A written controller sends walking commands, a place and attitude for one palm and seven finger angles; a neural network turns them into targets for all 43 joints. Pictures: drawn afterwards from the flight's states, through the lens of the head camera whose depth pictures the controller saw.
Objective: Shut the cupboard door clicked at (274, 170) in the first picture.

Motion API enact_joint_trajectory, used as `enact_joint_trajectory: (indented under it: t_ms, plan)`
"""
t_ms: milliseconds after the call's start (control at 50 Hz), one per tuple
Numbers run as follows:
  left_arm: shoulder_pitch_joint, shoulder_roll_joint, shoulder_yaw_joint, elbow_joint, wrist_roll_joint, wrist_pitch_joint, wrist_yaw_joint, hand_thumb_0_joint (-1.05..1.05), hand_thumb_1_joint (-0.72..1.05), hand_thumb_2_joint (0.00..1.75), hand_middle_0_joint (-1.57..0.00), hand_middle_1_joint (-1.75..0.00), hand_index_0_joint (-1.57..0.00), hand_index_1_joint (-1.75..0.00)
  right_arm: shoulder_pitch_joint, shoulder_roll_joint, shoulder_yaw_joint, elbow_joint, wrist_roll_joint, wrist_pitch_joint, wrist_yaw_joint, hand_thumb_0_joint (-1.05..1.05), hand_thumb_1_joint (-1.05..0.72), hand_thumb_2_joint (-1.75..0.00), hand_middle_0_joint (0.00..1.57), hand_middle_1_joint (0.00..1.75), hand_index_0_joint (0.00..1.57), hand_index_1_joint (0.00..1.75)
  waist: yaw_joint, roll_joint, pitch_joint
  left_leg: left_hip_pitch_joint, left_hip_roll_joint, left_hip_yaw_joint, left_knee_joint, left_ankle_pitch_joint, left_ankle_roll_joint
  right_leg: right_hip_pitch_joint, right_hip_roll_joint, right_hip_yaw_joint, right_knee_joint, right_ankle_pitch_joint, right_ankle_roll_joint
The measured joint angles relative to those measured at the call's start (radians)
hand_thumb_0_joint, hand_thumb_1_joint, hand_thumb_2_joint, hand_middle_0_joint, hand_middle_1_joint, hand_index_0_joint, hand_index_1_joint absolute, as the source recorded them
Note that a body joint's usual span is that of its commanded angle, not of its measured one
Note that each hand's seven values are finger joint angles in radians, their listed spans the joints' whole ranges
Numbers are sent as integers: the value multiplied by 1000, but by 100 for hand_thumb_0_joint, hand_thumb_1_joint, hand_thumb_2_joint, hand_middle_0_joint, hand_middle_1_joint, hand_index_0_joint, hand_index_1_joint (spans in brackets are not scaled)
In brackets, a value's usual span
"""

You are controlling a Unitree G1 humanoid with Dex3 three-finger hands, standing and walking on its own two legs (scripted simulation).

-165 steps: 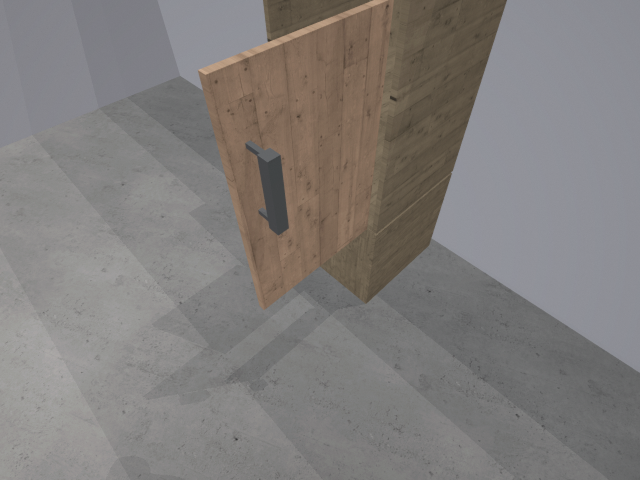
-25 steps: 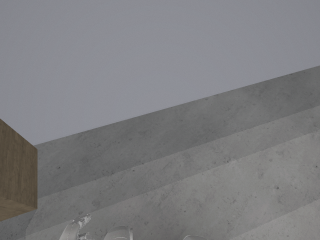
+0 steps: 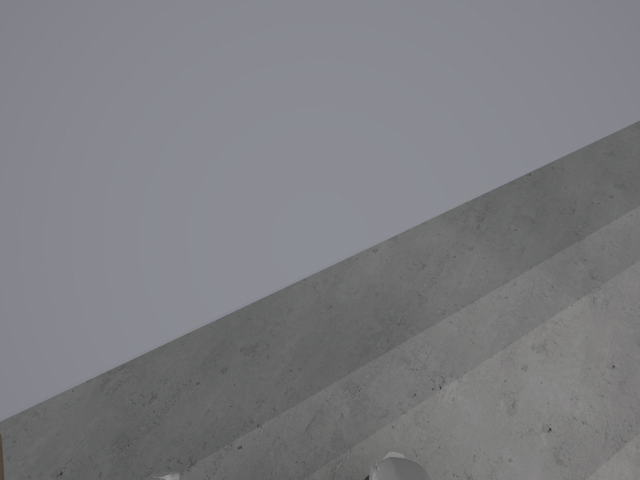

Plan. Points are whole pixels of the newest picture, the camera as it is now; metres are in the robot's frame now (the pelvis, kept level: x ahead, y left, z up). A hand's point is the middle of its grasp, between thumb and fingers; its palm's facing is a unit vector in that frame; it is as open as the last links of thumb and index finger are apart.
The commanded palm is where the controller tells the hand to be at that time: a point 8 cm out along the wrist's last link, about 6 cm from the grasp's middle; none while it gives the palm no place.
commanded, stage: walk to a spot facing it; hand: left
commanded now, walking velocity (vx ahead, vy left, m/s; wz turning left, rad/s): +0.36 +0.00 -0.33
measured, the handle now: out of the picture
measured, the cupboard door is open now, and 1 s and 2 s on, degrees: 90 90 90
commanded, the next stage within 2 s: turn to face it in 0.20 s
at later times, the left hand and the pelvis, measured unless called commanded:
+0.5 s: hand (226, 387) +0.27 +0.17 -0.19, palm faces +0.00 -0.98 -0.20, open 7.3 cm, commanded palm none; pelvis +0.24 -0.02 -0.02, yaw -2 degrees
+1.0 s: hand (232, 360) +0.32 +0.17 -0.19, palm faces +0.30 -0.91 -0.27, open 7.3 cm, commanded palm none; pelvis +0.35 -0.05 -0.02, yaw +18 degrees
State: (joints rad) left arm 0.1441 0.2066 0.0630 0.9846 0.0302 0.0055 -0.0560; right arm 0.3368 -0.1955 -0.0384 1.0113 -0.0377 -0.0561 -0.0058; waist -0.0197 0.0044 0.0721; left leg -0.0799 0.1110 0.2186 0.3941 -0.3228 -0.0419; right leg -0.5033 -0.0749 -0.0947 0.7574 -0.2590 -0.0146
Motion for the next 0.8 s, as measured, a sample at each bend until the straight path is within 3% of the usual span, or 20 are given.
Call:
enact_joint_trajectory:
  t_ms: [40,80,140,180,280,360,400,440,480,520,580,640,680,720,760,800]
  plan:
    - [-25,3,-2,-7,1,-4,-2,0,91,90,-19,-30,-19,-30,36,-10,-1,19,0,12,2,0,-92,-90,20,30,20,30,-16,8,7,32,16,13,36,-53,-22,41,15,-23,-90,11,-12]
    - [-39,18,-3,-22,2,-29,-2,0,91,90,-19,-30,-19,-30,81,-11,1,39,10,24,6,0,-92,-90,20,30,20,30,-23,-7,4,3,33,17,192,-129,-27,101,22,-19,-167,14,-53]
    - [-50,-1,0,-27,-14,-54,25,0,91,90,-19,-30,-20,-30,50,-28,-6,79,24,59,8,1,-91,-90,20,30,20,30,-21,23,34,-176,33,-108,636,-181,-8,125,48,-28,-89,-26,-51]
    - [-25,-12,-5,-21,-16,-53,41,0,91,90,-19,-30,-20,-30,14,-30,-11,79,21,67,7,1,-91,-90,20,30,20,30,-26,26,30,-278,29,-138,734,-135,-8,179,63,-26,-139,-32,-39]
    - [48,-17,-3,30,-12,-50,53,0,93,90,-20,-30,-20,-30,-69,1,-12,14,17,47,17,1,-91,-90,19,30,20,30,-27,-8,-7,-389,29,-129,502,-18,-19,299,79,4,-293,-16,-36]
    - [88,-11,-6,68,-14,-51,46,0,93,90,-20,-30,-20,-30,-122,22,-3,-18,18,24,22,1,-91,-90,19,30,20,30,-9,-15,-11,-366,7,-118,274,86,-15,380,85,18,-322,-60,-19]
    - [110,-16,-10,82,-19,-47,50,0,93,90,-20,-30,-20,-30,-129,19,5,-25,17,6,22,0,-91,-90,19,30,20,30,-4,-2,-16,-320,-7,-118,165,206,3,404,90,14,-274,-119,-4]
    - [121,-10,-15,92,-22,-37,59,0,93,90,-20,-30,-20,-30,-136,30,9,-20,11,-5,14,0,-91,-90,19,30,20,30,-4,-16,-25,-315,-23,-115,214,137,45,360,72,11,-105,-217,4]
    - [106,-2,-17,98,-22,-20,67,0,92,90,-20,-30,-20,-30,-134,47,18,-15,7,1,2,0,-91,-90,20,30,20,30,-3,-35,-28,-307,-44,-117,241,79,52,282,65,29,98,-290,14]
    - [77,-7,-18,92,-23,-8,68,0,92,90,-19,-30,-20,-30,-125,47,11,-13,10,9,-15,0,-93,-90,20,30,20,30,-3,-29,-28,-291,-60,-137,218,77,40,219,59,31,187,-298,28]
    - [30,-24,-18,57,-27,-3,63,0,92,90,-19,-30,-20,-30,-116,27,9,-2,8,34,-16,-1,-94,-90,20,30,20,30,-1,-3,-20,-268,-78,-179,173,91,38,185,50,35,96,-263,43]
    - [7,-30,-17,15,-25,-12,61,0,92,90,-19,-30,-20,-30,-104,13,3,4,15,66,-9,0,-93,-90,20,30,20,30,0,9,-22,-263,-94,-221,170,83,21,215,39,40,-120,-128,47]
    - [5,-30,-15,-3,-16,-18,65,0,91,90,-20,-30,-20,-30,-100,4,-7,7,21,89,0,0,-92,-90,20,30,20,30,-1,8,-28,-282,-99,-233,233,-4,11,230,27,22,-152,-102,16]
    - [9,-35,-18,-14,-10,-18,68,0,91,90,-20,-30,-20,-30,-103,-9,-21,11,22,110,8,0,-92,-90,20,30,20,30,-5,7,-29,-330,-101,-215,414,-129,2,258,11,-14,-155,-119,-3]
    - [20,-36,-20,-21,-9,-21,74,0,91,90,-20,-30,-20,-30,-115,-21,-29,7,24,120,12,0,-92,-90,20,30,20,30,-4,-5,-24,-365,-95,-184,563,-164,-9,298,-7,-40,-189,-122,-7]
    - [33,-33,-22,-24,-8,-24,77,0,91,90,-20,-30,-20,-30,-135,-30,-30,-6,25,123,16,1,-91,-90,20,30,20,30,-2,-23,-14,-372,-86,-150,584,-161,-18,333,-26,-61,-224,-120,-5]
